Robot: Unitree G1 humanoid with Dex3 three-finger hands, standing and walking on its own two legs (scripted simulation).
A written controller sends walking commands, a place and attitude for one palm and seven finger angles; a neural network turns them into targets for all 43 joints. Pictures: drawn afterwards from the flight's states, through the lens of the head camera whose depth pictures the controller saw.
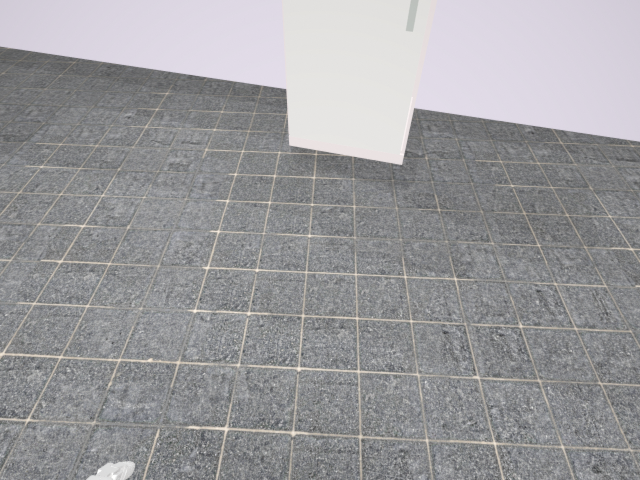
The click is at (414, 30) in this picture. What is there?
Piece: fridge door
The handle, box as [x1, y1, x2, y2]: [406, 0, 418, 31]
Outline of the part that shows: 418,0 411,0 406,30 412,31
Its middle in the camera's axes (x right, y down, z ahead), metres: +0.35 -0.92 +1.37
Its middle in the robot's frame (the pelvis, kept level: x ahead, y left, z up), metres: +1.67 -0.26 +0.09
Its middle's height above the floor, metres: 0.85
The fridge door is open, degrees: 0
